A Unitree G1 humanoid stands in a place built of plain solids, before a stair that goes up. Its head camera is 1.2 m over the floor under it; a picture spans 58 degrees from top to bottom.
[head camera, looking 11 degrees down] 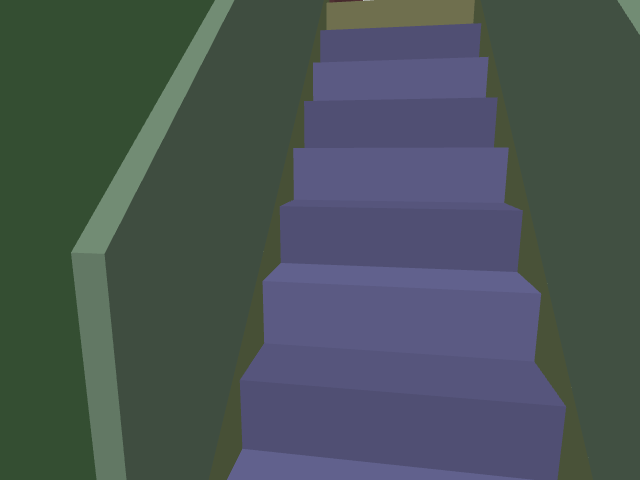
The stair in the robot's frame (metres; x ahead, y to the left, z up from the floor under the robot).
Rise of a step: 0.20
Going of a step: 0.23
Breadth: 0.81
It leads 9 degrees to the right of straight ahead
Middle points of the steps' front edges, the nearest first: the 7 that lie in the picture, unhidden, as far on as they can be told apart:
0.99 -0.19 0.62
1.22 -0.22 0.82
1.45 -0.26 1.03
1.68 -0.29 1.23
1.91 -0.33 1.44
2.14 -0.36 1.64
2.37 -0.40 1.85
